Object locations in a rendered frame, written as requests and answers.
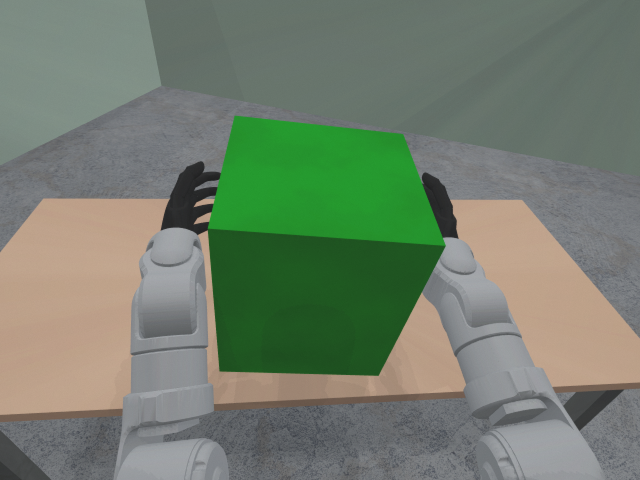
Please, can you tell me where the robot right upper arm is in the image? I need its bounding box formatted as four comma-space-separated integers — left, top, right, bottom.
476, 419, 603, 480

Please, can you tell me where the right robot forearm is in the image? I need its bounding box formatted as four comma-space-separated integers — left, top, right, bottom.
422, 237, 605, 480

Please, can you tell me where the robot left upper arm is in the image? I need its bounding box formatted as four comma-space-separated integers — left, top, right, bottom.
116, 438, 229, 480

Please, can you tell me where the right robot hand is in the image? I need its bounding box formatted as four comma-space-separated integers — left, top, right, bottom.
422, 172, 459, 239

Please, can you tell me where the carton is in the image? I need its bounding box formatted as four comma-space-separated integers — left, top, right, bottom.
208, 116, 446, 376

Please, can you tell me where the left robot hand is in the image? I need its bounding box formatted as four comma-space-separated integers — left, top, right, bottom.
161, 161, 221, 235

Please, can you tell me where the left robot forearm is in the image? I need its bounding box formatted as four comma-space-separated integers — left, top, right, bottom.
113, 228, 214, 480

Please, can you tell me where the table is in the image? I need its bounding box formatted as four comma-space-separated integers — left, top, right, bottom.
0, 199, 640, 480

